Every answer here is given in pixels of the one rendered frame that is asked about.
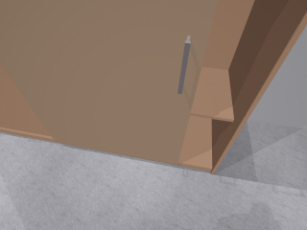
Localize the wardrobe door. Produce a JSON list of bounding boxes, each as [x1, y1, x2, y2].
[[0, 0, 219, 165], [0, 64, 51, 136]]

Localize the handle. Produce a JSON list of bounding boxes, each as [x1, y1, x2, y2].
[[177, 35, 191, 95]]

